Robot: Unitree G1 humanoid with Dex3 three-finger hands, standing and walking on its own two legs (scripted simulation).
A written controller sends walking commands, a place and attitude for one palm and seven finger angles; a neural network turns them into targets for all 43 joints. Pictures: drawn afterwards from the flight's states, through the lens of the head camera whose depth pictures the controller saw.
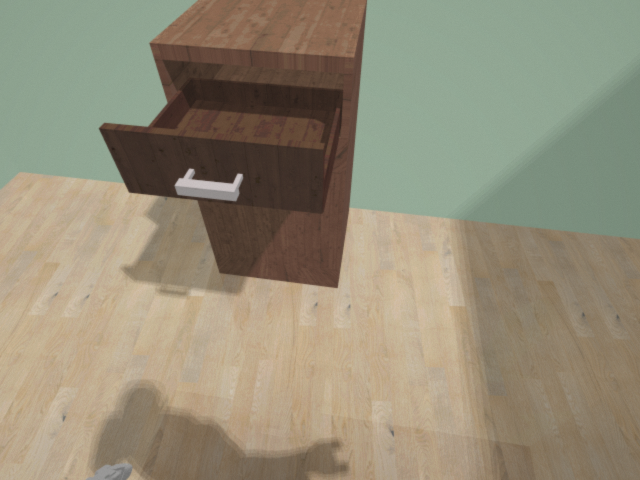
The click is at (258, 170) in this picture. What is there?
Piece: drawer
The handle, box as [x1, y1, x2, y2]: [175, 169, 242, 200]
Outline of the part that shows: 175,184 175,188 178,194 235,200 239,193 238,186 242,179 242,174 237,174 233,183 231,184 193,180 191,178 194,171 193,169 189,169 184,177 179,178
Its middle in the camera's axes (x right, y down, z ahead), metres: -0.21 -0.11 +0.75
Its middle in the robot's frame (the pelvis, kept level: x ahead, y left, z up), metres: +0.62 +0.25 -0.01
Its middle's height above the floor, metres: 0.76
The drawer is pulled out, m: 0.30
